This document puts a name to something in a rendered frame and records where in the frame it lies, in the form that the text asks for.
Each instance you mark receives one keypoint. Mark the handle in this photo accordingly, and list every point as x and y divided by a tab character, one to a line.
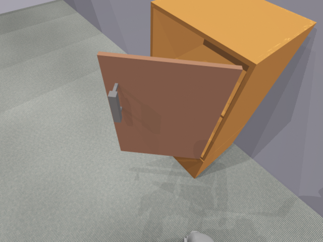
115	104

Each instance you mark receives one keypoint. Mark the cupboard door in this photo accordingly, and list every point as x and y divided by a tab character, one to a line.
169	106

